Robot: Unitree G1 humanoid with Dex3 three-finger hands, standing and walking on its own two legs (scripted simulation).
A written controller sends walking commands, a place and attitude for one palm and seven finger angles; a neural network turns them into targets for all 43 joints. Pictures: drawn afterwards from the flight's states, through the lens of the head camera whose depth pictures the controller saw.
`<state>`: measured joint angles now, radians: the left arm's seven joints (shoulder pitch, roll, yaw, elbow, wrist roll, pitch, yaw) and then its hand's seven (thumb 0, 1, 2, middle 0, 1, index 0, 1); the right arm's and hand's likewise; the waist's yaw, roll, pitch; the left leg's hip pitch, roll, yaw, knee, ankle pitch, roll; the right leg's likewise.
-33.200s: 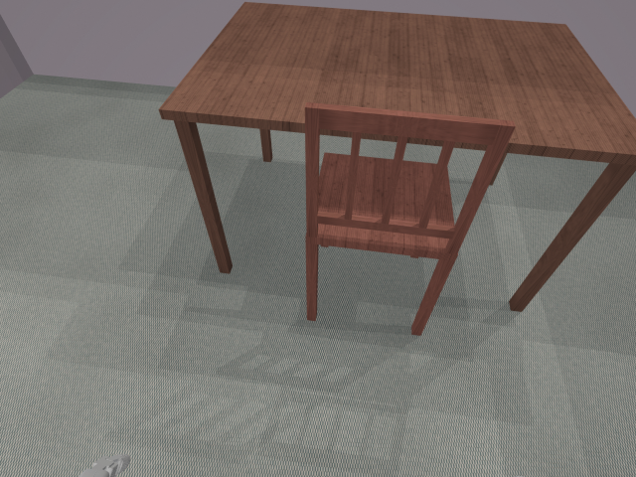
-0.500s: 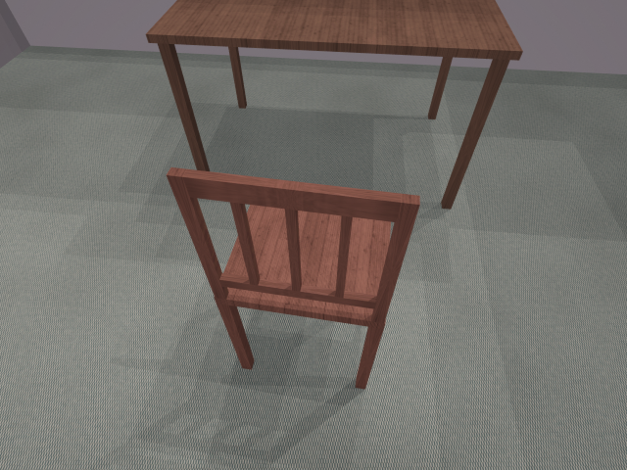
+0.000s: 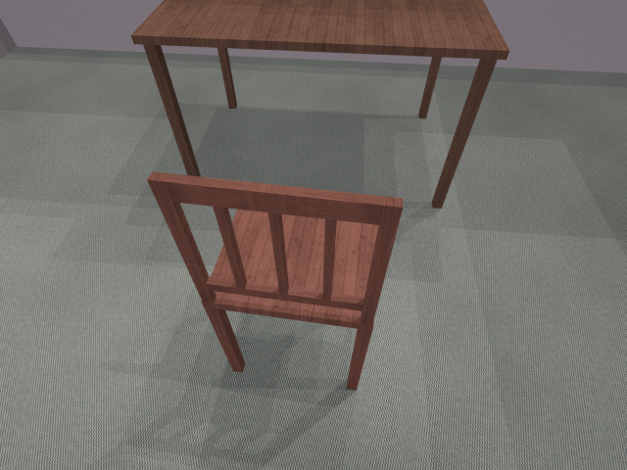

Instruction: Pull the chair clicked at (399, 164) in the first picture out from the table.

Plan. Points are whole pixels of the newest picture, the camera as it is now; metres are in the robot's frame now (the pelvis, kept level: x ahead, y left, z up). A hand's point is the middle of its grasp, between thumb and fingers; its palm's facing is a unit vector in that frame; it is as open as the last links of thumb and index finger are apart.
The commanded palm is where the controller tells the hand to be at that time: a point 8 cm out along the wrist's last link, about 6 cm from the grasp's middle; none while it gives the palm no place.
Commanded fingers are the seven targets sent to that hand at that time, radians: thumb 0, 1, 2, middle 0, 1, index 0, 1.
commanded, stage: look to check the result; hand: left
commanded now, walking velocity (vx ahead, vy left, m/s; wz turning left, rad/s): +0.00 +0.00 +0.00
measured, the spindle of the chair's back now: (280, 255) +0.49 +0.09 -0.10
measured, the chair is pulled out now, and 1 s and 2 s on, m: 0.67 0.67 0.67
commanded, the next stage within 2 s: stand and wait in 0.76 s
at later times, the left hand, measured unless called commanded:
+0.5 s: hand out of the picture +0.00 +0.16 -0.17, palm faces +0.01 -0.98 -0.19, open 7.3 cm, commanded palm none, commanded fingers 0.00 0.90 0.90 -0.20 -0.30 -0.20 -0.30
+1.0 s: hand out of the picture +0.00 +0.17 -0.17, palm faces +0.02 -0.98 -0.18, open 7.3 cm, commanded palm none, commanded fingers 0.00 0.90 0.90 -0.20 -0.30 -0.20 -0.30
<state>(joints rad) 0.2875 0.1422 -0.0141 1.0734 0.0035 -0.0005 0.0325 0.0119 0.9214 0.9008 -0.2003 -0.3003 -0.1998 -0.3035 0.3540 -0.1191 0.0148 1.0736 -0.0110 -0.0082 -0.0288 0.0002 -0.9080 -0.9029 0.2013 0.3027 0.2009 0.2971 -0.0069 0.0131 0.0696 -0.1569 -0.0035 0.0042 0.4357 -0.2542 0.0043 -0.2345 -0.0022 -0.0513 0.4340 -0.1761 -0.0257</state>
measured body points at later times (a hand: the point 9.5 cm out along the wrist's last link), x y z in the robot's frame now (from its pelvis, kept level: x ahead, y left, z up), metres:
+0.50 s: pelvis +0.00 +0.00 +0.00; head +0.03 -0.01 +0.45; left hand +0.00 +0.22 -0.16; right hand -0.03 -0.20 -0.16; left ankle -0.01 +0.12 -0.74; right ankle +0.04 -0.10 -0.74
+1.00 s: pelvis +0.01 +0.00 +0.00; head +0.03 +0.00 +0.45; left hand +0.00 +0.22 -0.16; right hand -0.02 -0.20 -0.16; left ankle -0.01 +0.12 -0.74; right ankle +0.04 -0.10 -0.74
